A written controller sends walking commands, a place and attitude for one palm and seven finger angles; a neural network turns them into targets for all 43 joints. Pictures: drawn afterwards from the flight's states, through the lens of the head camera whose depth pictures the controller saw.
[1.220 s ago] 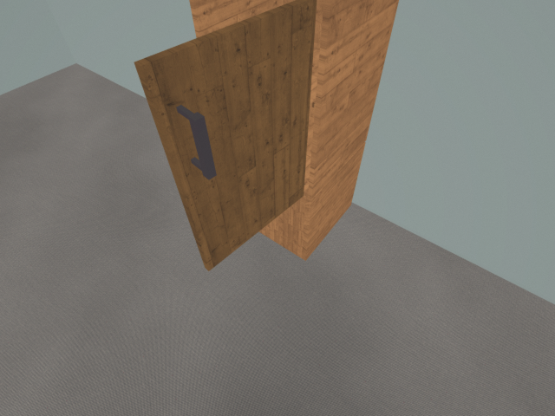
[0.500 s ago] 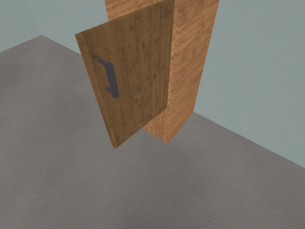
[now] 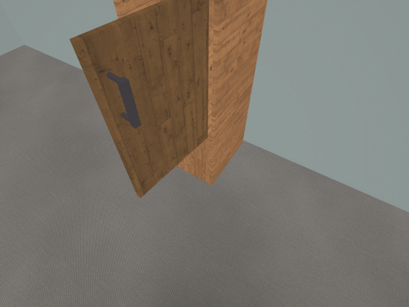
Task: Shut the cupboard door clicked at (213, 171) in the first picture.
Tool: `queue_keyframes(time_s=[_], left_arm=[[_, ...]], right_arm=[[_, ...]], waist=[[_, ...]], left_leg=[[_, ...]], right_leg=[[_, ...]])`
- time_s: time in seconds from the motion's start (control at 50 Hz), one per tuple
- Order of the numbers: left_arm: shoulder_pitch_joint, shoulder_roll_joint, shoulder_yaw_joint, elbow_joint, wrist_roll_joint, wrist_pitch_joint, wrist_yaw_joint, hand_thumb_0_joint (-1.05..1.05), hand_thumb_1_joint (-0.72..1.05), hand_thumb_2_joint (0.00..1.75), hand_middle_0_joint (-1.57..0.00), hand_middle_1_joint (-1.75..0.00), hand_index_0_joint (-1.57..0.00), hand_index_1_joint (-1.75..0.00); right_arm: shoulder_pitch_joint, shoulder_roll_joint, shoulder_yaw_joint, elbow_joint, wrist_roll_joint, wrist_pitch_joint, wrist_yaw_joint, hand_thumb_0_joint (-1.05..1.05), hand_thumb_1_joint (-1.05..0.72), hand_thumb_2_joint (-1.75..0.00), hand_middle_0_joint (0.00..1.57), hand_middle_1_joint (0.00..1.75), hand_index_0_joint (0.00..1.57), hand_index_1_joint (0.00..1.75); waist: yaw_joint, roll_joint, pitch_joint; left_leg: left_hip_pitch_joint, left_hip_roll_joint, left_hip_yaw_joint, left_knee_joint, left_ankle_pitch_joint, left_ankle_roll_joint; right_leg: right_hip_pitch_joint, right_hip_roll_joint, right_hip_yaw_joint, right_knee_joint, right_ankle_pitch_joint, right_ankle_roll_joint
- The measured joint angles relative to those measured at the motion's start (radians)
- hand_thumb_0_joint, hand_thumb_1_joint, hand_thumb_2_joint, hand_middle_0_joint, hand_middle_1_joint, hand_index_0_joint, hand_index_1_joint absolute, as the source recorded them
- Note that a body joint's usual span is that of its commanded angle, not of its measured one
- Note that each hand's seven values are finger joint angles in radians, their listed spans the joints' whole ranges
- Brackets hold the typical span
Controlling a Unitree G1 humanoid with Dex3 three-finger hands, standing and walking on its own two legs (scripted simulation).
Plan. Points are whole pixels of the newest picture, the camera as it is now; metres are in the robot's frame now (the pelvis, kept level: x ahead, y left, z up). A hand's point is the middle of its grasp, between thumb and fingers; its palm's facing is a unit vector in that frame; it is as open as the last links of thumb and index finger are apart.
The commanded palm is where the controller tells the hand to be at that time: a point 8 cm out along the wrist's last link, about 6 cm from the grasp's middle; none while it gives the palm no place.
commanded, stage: walk to a spot facing it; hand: left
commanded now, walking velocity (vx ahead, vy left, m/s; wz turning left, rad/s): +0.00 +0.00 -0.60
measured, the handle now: (124, 101) +0.53 +0.23 +0.10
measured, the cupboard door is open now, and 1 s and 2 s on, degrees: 83 83 83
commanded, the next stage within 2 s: none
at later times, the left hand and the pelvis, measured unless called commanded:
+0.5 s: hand out of the picture +0.06 +0.17 -0.15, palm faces -0.18 -0.95 -0.27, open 7.4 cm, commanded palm none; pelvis -0.02 -0.02 +0.01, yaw -16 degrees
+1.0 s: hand (165, 280) +0.20 +0.11 -0.16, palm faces -0.52 -0.81 -0.29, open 7.4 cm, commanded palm none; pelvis -0.01 -0.02 -0.02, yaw -33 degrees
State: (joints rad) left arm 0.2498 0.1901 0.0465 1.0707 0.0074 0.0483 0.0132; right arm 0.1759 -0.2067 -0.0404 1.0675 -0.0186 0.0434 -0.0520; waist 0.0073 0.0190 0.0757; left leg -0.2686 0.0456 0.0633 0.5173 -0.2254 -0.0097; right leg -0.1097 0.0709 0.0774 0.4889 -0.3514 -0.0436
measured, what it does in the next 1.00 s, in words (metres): steps on the spot, turning right: left foot, then right foot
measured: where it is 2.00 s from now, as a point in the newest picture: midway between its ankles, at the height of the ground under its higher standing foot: outside the picture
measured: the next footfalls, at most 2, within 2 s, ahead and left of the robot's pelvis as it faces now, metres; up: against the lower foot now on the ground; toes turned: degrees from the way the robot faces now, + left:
left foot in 0.64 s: +0.06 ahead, +0.13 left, +0.00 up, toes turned -21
right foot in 0.92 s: -0.03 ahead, -0.15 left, +0.00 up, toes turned -34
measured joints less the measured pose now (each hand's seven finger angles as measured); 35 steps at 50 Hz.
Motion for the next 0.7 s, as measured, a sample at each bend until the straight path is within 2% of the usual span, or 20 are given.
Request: queue_keyframes(time_s=[0.06, 0.14, 0.18, 0.2, 0.24, 0.28, 0.34, 0.42, 0.52, 0.56, 0.6, 0.62, 0.64, 0.66, 0.7], left_arm=[[-0.006, 0.002, 0.009, -0.025, 0.002, 0.009, -0.009, 0.0, 0.91, 0.9, -0.21, -0.29, -0.2, -0.29], [-0.03, 0.002, 0.023, -0.059, 0.005, 0.018, -0.023, 0.0, 0.91, 0.9, -0.2, -0.29, -0.2, -0.29], [-0.024, 0.005, 0.028, -0.082, 0.009, 0.007, -0.029, 0.0, 0.91, 0.9, -0.2, -0.29, -0.2, -0.29], [-0.023, 0.005, 0.031, -0.089, 0.014, -0.002, -0.026, 0.0, 0.91, 0.9, -0.2, -0.29, -0.2, -0.29], [-0.023, 0.0, 0.03, -0.094, 0.015, -0.009, -0.016, 0.0, 0.91, 0.9, -0.2, -0.29, -0.2, -0.29], [-0.017, -0.005, 0.028, -0.096, 0.013, -0.012, -0.006, 0.0, 0.91, 0.9, -0.2, -0.29, -0.2, -0.29], [-0.002, -0.008, 0.026, -0.096, 0.01, -0.015, 0.004, 0.0, 0.91, 0.9, -0.2, -0.29, -0.2, -0.29], [0.012, -0.01, 0.024, -0.1, 0.012, -0.015, 0.005, 0.0, 0.91, 0.9, -0.21, -0.29, -0.2, -0.29], [0.008, -0.004, 0.029, -0.111, 0.016, -0.011, 0.001, 0.0, 0.91, 0.9, -0.21, -0.3, -0.2, -0.29], [0.003, 0.003, 0.033, -0.116, 0.016, -0.008, 0.0, 0.0, 0.91, 0.9, -0.21, -0.3, -0.2, -0.29], [-0.001, 0.012, 0.037, -0.119, 0.013, -0.003, 0.0, 0.0, 0.91, 0.9, -0.21, -0.3, -0.2, -0.29], [0.003, 0.015, 0.038, -0.123, 0.009, 0.001, -0.001, 0.0, 0.91, 0.9, -0.21, -0.3, -0.2, -0.29], [0.001, 0.016, 0.038, -0.127, 0.005, 0.005, -0.005, 0.0, 0.91, 0.9, -0.21, -0.3, -0.2, -0.29], [-0.014, 0.028, 0.04, -0.128, 0.006, 0.01, -0.011, 0.0, 0.91, 0.9, -0.21, -0.3, -0.2, -0.29], [-0.045, 0.052, 0.049, -0.132, 0.014, 0.014, -0.021, 0.0, 0.91, 0.9, -0.21, -0.29, -0.2, -0.29]], right_arm=[[0.006, 0.008, -0.007, -0.025, -0.003, 0.001, 0.0, 0.0, -0.9, -0.9, 0.2, 0.3, 0.2, 0.3], [0.001, 0.003, -0.014, -0.051, -0.01, -0.005, 0.005, 0.0, -0.9, -0.9, 0.2, 0.3, 0.2, 0.3], [0.005, -0.004, -0.016, -0.063, -0.009, 0.002, 0.008, 0.0, -0.9, -0.9, 0.2, 0.3, 0.2, 0.3], [0.002, -0.007, -0.02, -0.064, -0.006, 0.011, 0.01, 0.0, -0.9, -0.9, 0.2, 0.3, 0.2, 0.3], [-0.007, -0.017, -0.029, -0.063, -0.002, 0.03, 0.016, 0.0, -0.9, -0.9, 0.2, 0.3, 0.2, 0.3], [-0.024, -0.023, -0.035, -0.066, -0.001, 0.038, 0.017, 0.01, -0.9, -0.9, 0.2, 0.3, 0.2, 0.3], [-0.049, -0.022, -0.037, -0.086, 0.003, 0.034, 0.015, 0.01, -0.91, -0.9, 0.2, 0.3, 0.2, 0.3], [-0.083, -0.015, -0.035, -0.115, 0.008, 0.029, 0.012, 0.01, -0.91, -0.9, 0.2, 0.3, 0.19, 0.3], [-0.122, -0.004, -0.028, -0.147, 0.016, 0.019, 0.011, 0.01, -0.91, -0.9, 0.2, 0.3, 0.19, 0.3], [-0.132, 0.002, -0.024, -0.158, 0.019, 0.012, 0.009, 0.01, -0.91, -0.9, 0.2, 0.3, 0.19, 0.3], [-0.135, 0.006, -0.017, -0.17, 0.022, 0.0, 0.007, 0.01, -0.91, -0.9, 0.2, 0.3, 0.19, 0.3], [-0.127, 0.003, -0.011, -0.179, 0.02, -0.01, 0.007, 0.01, -0.9, -0.9, 0.2, 0.3, 0.2, 0.3], [-0.118, -0.005, -0.009, -0.189, 0.015, -0.021, 0.006, 0.0, -0.9, -0.9, 0.2, 0.3, 0.2, 0.3], [-0.114, 0.0, -0.008, -0.19, 0.008, -0.025, 0.002, 0.0, -0.9, -0.9, 0.2, 0.3, 0.2, 0.3], [-0.095, 0.013, 0.004, -0.19, -0.006, -0.029, 0.002, 0.0, -0.9, -0.9, 0.2, 0.3, 0.2, 0.3]], waist=[[0.003, -0.011, 0.006], [0.016, 0.0, 0.03], [0.017, 0.012, 0.025], [0.014, 0.019, 0.025], [0.01, 0.033, 0.031], [0.012, 0.033, 0.035], [0.013, 0.017, 0.034], [0.02, -0.003, 0.024], [0.037, -0.024, 0.017], [0.042, -0.035, 0.015], [0.042, -0.045, 0.008], [0.039, -0.035, -0.005], [0.032, -0.015, -0.015], [0.031, -0.028, -0.008], [0.037, -0.052, 0.011]], left_leg=[[-0.026, 0.007, 0.032, 0.027, -0.011, 0.002], [-0.043, 0.031, 0.084, 0.047, -0.013, -0.003], [-0.07, 0.05, 0.096, 0.091, -0.03, -0.012], [-0.103, 0.051, 0.076, 0.164, -0.103, -0.02], [-0.171, 0.023, 0.001, 0.36, -0.206, -0.024], [-0.214, 0.001, -0.037, 0.504, -0.21, -0.03], [-0.225, -0.014, -0.05, 0.564, -0.195, -0.043], [-0.195, -0.024, -0.063, 0.505, -0.2, -0.051], [-0.137, -0.038, -0.08, 0.368, -0.219, -0.044], [-0.105, -0.046, -0.085, 0.284, -0.211, -0.039], [-0.052, -0.049, -0.084, 0.141, -0.145, -0.033], [-0.016, -0.032, -0.09, 0.045, -0.084, -0.017], [0.0, -0.009, -0.099, -0.001, -0.067, 0.004], [-0.009, -0.011, -0.089, 0.022, -0.085, 0.006], [-0.002, -0.007, -0.068, 0.039, -0.106, -0.004]], right_leg=[[-0.064, 0.002, 0.022, 0.083, -0.024, 0.002], [-0.166, -0.033, -0.051, 0.256, -0.127, 0.01], [-0.154, -0.049, -0.066, 0.172, -0.058, 0.006], [-0.162, -0.043, -0.068, 0.171, -0.037, -0.004], [-0.159, -0.031, -0.071, 0.169, -0.032, -0.019], [-0.145, -0.022, -0.053, 0.13, -0.012, -0.025], [-0.125, -0.015, -0.012, 0.065, 0.032, -0.028], [-0.117, -0.007, 0.045, 0.011, 0.07, -0.024], [-0.129, 0.009, 0.104, -0.009, 0.09, -0.012], [-0.139, 0.016, 0.124, -0.004, 0.091, -0.004], [-0.156, 0.027, 0.144, 0.018, 0.083, 0.009], [-0.174, 0.046, 0.146, 0.043, 0.071, 0.015], [-0.21, 0.059, 0.121, 0.11, -0.002, 0.024], [-0.251, 0.041, 0.09, 0.214, -0.085, 0.04], [-0.329, 0.007, 0.032, 0.431, -0.155, 0.065]])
